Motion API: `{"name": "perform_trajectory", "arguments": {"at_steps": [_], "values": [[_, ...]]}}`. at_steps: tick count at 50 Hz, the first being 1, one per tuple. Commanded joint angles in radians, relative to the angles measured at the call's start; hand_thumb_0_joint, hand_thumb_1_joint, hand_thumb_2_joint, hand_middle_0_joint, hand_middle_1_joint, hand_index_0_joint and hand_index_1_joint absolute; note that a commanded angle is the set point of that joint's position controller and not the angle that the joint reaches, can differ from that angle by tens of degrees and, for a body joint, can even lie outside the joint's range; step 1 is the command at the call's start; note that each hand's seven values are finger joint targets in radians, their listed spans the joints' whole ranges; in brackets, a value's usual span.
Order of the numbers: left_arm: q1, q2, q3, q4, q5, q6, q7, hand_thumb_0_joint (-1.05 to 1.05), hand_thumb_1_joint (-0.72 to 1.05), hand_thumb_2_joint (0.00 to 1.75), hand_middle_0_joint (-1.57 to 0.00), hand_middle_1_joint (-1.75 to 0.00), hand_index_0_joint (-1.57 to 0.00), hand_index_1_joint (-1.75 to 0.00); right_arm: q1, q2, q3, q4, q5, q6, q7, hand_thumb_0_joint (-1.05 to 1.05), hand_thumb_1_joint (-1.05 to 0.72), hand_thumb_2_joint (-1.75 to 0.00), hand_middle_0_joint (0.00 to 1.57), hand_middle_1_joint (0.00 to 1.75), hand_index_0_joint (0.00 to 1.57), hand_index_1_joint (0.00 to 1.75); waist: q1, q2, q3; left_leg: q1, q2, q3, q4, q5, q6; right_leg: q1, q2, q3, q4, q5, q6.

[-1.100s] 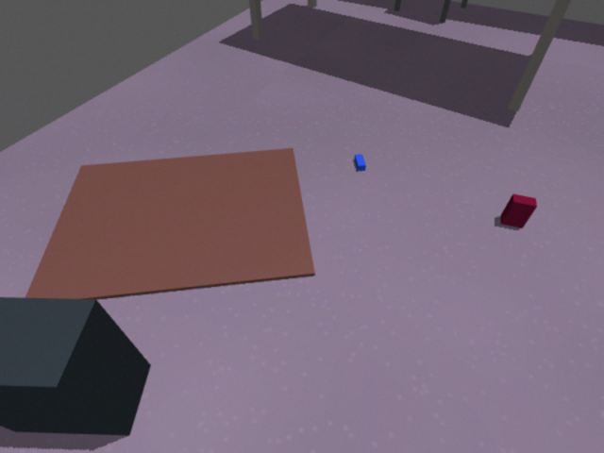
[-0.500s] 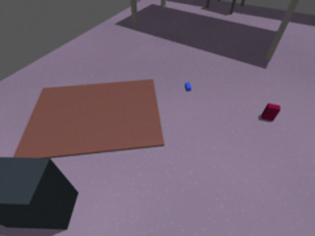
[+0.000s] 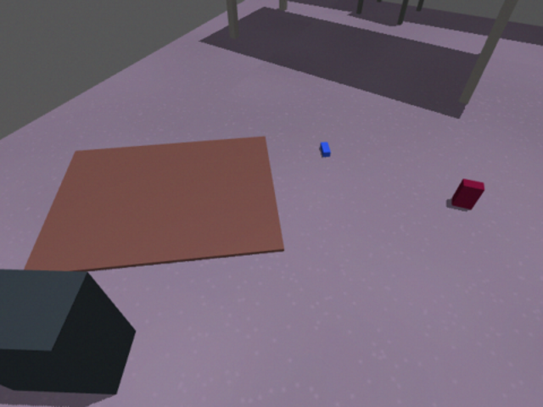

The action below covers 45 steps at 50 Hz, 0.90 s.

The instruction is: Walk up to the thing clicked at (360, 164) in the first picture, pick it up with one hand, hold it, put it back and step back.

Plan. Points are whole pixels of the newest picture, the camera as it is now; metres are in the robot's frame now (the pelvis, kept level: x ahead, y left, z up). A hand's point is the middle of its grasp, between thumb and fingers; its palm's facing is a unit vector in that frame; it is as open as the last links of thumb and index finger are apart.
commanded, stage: stand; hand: left
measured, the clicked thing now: (325, 149) +1.56 -0.32 -0.77
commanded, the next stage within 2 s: walk up in 0.02 s
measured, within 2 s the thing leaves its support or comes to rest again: neither
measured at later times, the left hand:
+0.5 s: hand (164, 320) +0.31 +0.21 -0.13, palm faces -0.29 -0.81 -0.51, open 7.4 cm
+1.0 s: hand (220, 172) +0.72 +0.14 -0.15, palm faces -0.65 -0.60 -0.47, open 7.4 cm
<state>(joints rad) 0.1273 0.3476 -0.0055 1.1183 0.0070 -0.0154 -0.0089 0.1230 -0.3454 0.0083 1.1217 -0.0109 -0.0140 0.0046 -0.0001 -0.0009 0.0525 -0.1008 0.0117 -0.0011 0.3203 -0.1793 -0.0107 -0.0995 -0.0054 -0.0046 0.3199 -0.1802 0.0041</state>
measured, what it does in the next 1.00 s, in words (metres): walks ahead, turning right: right foot, then left foot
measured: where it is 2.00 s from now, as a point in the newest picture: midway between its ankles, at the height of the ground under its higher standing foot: (282, 242)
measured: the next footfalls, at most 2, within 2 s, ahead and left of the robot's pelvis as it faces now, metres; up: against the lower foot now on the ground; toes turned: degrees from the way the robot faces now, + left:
right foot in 0.38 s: +0.14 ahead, -0.20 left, +0.00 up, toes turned -27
left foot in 0.80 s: +0.55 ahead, +0.00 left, +0.00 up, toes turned -33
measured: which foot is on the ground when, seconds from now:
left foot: down 0.00-0.40, up 0.42-0.78, down 0.80-1.00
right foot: down 0.00-0.12, up 0.14-0.36, down 0.38-0.82, up 0.84-1.00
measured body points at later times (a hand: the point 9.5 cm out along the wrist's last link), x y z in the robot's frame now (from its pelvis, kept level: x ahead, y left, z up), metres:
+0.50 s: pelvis +0.13 -0.04 -0.04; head +0.11 -0.09 +0.41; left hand +0.32 +0.26 -0.10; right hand +0.11 -0.39 -0.17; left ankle +0.10 +0.11 -0.69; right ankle +0.10 -0.18 -0.75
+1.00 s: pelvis +0.44 -0.01 -0.02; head +0.48 -0.02 +0.43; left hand +0.76 +0.18 -0.12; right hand +0.24 -0.28 -0.11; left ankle +0.52 +0.03 -0.75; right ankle +0.33 -0.13 -0.65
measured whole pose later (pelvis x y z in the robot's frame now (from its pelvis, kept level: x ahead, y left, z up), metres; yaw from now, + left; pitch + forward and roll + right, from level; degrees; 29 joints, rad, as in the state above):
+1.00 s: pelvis +0.44 -0.01 -0.02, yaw -41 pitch -1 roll -2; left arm 0.24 0.51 0.06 0.88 -0.03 -0.06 0.03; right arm 0.30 -0.41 -0.10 0.79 -0.04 0.01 0.10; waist -0.12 -0.01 0.10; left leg -0.32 0.05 0.13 0.57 -0.25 0.05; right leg -0.56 -0.04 0.00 1.20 -0.29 -0.04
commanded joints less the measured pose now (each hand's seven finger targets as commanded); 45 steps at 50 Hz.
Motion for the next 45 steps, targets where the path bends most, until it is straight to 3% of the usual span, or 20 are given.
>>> {"name": "perform_trajectory", "arguments": {"at_steps": [1, 4, 5, 6, 8, 12, 16, 18, 19, 20, 21, 22, 28, 35, 39, 40, 41, 42, 43, 45], "values": [[0.073, 0.348, 0.122, -0.153, 0.021, -0.016, -0.023, 0.0, 0.9, 0.9, -0.2, -0.3, -0.2, -0.3, -0.078, -0.369, -0.148, -0.197, -0.035, -0.042, 0.032, 0.0, -0.9, -0.9, 0.2, 0.3, 0.2, 0.3, -0.013, 0.077, -0.085, 0.104, 0.086, -0.005, 0.178, -0.421, 0.075, -0.219, -0.122, 0.303, -0.016, -0.376, -0.099], [-0.101, 0.309, 0.131, -0.217, 0.028, -0.018, -0.042, 0.0, 0.9, 0.9, -0.2, -0.3, -0.2, -0.3, 0.045, -0.307, -0.147, -0.197, -0.037, -0.034, 0.063, 0.0, -0.9, -0.9, 0.2, 0.3, 0.2, 0.3, -0.124, -0.019, 0.04, 0.163, 0.052, -0.054, 0.196, -0.51, 0.113, -0.581, -0.111, 0.355, -0.051, -0.516, -0.055], [-0.188, 0.273, 0.126, -0.253, 0.024, -0.023, -0.04, 0.0, 0.9, 0.9, -0.2, -0.3, -0.2, -0.3, 0.137, -0.312, -0.16, -0.184, -0.033, -0.033, 0.064, 0.0, -0.9, -0.9, 0.2, 0.3, 0.2, 0.3, -0.189, 0.008, 0.033, 0.342, 0.119, -0.099, 0.059, -0.495, 0.14, -0.747, -0.036, 0.227, 0.022, -0.403, 0.001], [-0.263, 0.218, 0.116, -0.293, 0.02, -0.028, -0.04, 0.0, 0.9, 0.9, -0.2, -0.3, -0.2, -0.3, 0.182, -0.36, -0.187, -0.175, -0.034, -0.036, 0.057, 0.0, -0.9, -0.9, 0.2, 0.3, 0.2, 0.3, -0.235, 0.234, -0.004, 0.436, 0.332, -0.284, -0.158, -0.505, 0.198, -0.849, 0.047, 0.009, 0.335, -0.278, 0.023], [-0.145, 0.266, 0.121, -0.294, 0.02, -0.033, -0.034, 0.0, 0.9, 0.9, -0.2, -0.3, -0.2, -0.3, 0.016, -0.359, -0.182, -0.263, -0.034, -0.039, 0.054, 0.0, -0.9, -0.9, 0.2, 0.3, 0.2, 0.3, -0.113, 0.128, -0.046, 0.229, 0.483, -0.354, -0.188, -0.356, 0.247, -0.667, -0.091, 0.017, 0.569, -0.307, -0.011], [0.084, 0.279, 0.137, -0.229, -0.006, -0.008, -0.077, 0.0, 0.9, 0.9, -0.2, -0.3, -0.2, -0.3, -0.152, -0.334, -0.174, -0.341, -0.04, -0.05, 0.069, 0.0, -0.9, -0.9, 0.2, 0.3, 0.2, 0.3, 0.021, 0.164, -0.021, 0.069, 0.337, -0.079, -0.166, -0.423, 0.188, -0.437, -0.148, -0.018, 0.544, -0.191, -0.002], [0.103, 0.273, 0.139, -0.232, -0.007, -0.023, -0.079, 0.0, 0.9, 0.9, -0.2, -0.3, -0.2, -0.3, -0.142, -0.317, -0.166, -0.369, -0.04, -0.043, 0.084, 0.0, -0.9, -0.9, 0.2, 0.3, 0.2, 0.3, 0.016, 0.129, 0.015, -0.061, 0.227, 0.152, 0.009, -0.347, 0.145, -0.233, -0.114, -0.114, 0.397, -0.062, -0.011], [0.249, 0.306, 0.157, -0.196, -0.008, -0.041, -0.059, 0.0, 0.9, 0.9, -0.2, -0.3, -0.2, -0.3, -0.137, -0.311, -0.162, -0.377, -0.05, -0.03, 0.084, 0.0, -0.9, -0.9, 0.2, 0.3, 0.2, 0.3, 0.095, -0.011, -0.044, -0.278, 0.153, 0.24, 0.328, -0.214, 0.127, 0.082, -0.057, -0.142, 0.305, -0.06, -0.042], [0.419, 0.379, 0.187, -0.152, -0.005, -0.052, -0.038, 0.0, 0.9, 0.9, -0.2, -0.3, -0.2, -0.3, -0.139, -0.271, -0.148, -0.397, -0.056, -0.028, 0.086, 0.0, -0.9, -0.9, 0.2, 0.3, 0.2, 0.3, 0.182, -0.195, -0.081, -0.471, 0.091, 0.231, 0.693, -0.168, 0.095, 0.272, -0.039, -0.022, 0.263, -0.217, -0.089], [0.502, 0.446, 0.204, -0.155, 0.0, -0.053, -0.012, 0.0, 0.9, 0.9, -0.2, -0.3, -0.2, -0.3, -0.131, -0.204, -0.119, -0.43, -0.038, -0.032, 0.097, 0.0, -0.9, -0.9, 0.2, 0.3, 0.2, 0.3, 0.205, -0.403, -0.031, -0.734, -0.018, 0.164, 0.923, -0.461, 0.034, 0.308, -0.209, 0.369, 0.091, -0.518, -0.145], [0.403, 0.447, 0.195, -0.204, -0.006, -0.054, -0.002, 0.0, 0.9, 0.9, -0.2, -0.3, -0.2, -0.3, -0.108, -0.244, -0.118, -0.453, -0.024, -0.03, 0.111, 0.0, -0.9, -0.9, 0.2, 0.3, 0.2, 0.3, 0.135, -0.305, -0.013, -0.773, -0.01, -0.036, 0.957, -0.433, 0.018, 0.237, -0.353, 0.778, -0.136, -0.689, -0.212], [0.323, 0.485, 0.191, -0.238, -0.012, -0.058, 0.008, 0.0, 0.9, 0.9, -0.2, -0.3, -0.2, -0.3, -0.152, -0.308, -0.135, -0.463, -0.028, -0.038, 0.113, 0.0, -0.9, -0.9, 0.2, 0.3, 0.2, 0.3, 0.115, -0.217, -0.034, -0.753, 0.02, -0.127, 0.964, -0.413, 0.016, 0.187, -0.434, 0.95, -0.22, -0.745, -0.3], [0.094, 0.397, 0.144, -0.31, -0.023, -0.1, 0.04, 0.0, 0.9, 0.9, -0.2, -0.3, -0.2, -0.3, -0.007, -0.322, -0.137, -0.402, -0.029, -0.01, 0.123, 0.0, -0.9, -0.9, 0.2, 0.3, 0.2, 0.3, -0.051, -0.125, 0.073, -0.504, 0.111, -0.097, 0.72, -0.11, 0.014, -0.183, -0.193, 0.327, -0.102, -0.294, -0.15], [0.144, 0.426, 0.151, -0.322, -0.005, -0.126, 0.051, 0.0, 0.9, 0.9, -0.2, -0.3, -0.2, -0.3, -0.058, -0.302, -0.152, -0.471, -0.039, 0.004, 0.154, 0.0, -0.9, -0.9, 0.2, 0.3, 0.2, 0.3, -0.044, -0.106, 0.031, -0.32, 0.107, -0.031, 0.445, 0.064, -0.012, -0.281, -0.128, 0.175, -0.034, -0.082, -0.138], [0.05, 0.388, 0.136, -0.357, 0.01, -0.103, 0.072, 0.0, 0.9, 0.9, -0.2, -0.3, -0.2, -0.3, 0.33, -0.34, -0.21, -0.381, -0.041, 0.002, 0.131, 0.0, -0.9, -0.9, 0.2, 0.3, 0.2, 0.3, -0.256, 0.011, -0.158, 0.179, 0.069, -0.024, 0.346, -0.007, 0.032, -0.398, -0.129, 0.136, 0.498, 0.176, -0.082], [0.13, 0.289, 0.105, -0.351, 0.014, -0.1, 0.081, 0.0, 0.9, 0.9, -0.2, -0.3, -0.2, -0.3, 0.443, -0.399, -0.232, -0.363, -0.05, -0.006, 0.109, 0.0, -0.9, -0.9, 0.2, 0.3, 0.2, 0.3, -0.295, 0.25, -0.189, 0.296, 0.131, -0.173, 0.255, -0.199, 0.031, -0.555, -0.022, 0.092, 0.813, -0.147, -0.047], [0.206, 0.216, 0.074, -0.355, 0.005, -0.092, 0.084, 0.0, 0.9, 0.9, -0.2, -0.3, -0.2, -0.3, 0.398, -0.444, -0.236, -0.386, -0.04, -0.014, 0.088, 0.0, -0.9, -0.9, 0.2, 0.3, 0.2, 0.3, -0.241, 0.475, -0.167, 0.253, 0.316, -0.468, 0.059, -0.472, 0.007, -0.691, 0.075, 0.061, 1.037, -0.463, -0.059], [0.298, 0.264, 0.082, -0.336, -0.014, -0.083, 0.095, 0.0, 0.9, 0.9, -0.2, -0.3, -0.2, -0.3, 0.188, -0.498, -0.239, -0.429, -0.004, -0.017, 0.078, 0.0, -0.9, -0.9, 0.2, 0.3, 0.2, 0.3, -0.102, 0.469, -0.134, 0.115, 0.383, -0.765, -0.178, -0.652, 0.053, -0.696, 0.052, 0.106, 1.141, -0.402, -0.1], [0.304, 0.304, 0.087, -0.3, -0.005, -0.075, 0.095, 0.0, 0.9, 0.9, -0.2, -0.3, -0.2, -0.3, 0.053, -0.478, -0.236, -0.457, 0.011, -0.011, 0.076, 0.0, -0.9, -0.9, 0.2, 0.3, 0.2, 0.3, -0.048, 0.389, -0.07, -0.08, 0.399, -0.764, -0.245, -0.824, 0.075, -0.623, -0.043, 0.12, 1.155, -0.286, -0.107], [0.261, 0.381, 0.126, -0.251, -0.028, -0.059, 0.073, 0.0, 0.9, 0.9, -0.2, -0.3, -0.2, -0.3, 0.002, -0.367, -0.201, -0.488, -0.017, -0.013, 0.078, 0.0, -0.9, -0.9, 0.2, 0.3, 0.2, 0.3, -0.045, 0.253, -0.02, -0.218, 0.286, -0.41, -0.146, -0.602, 0.017, -0.536, -0.088, 0.098, 1.016, -0.143, -0.072]]}}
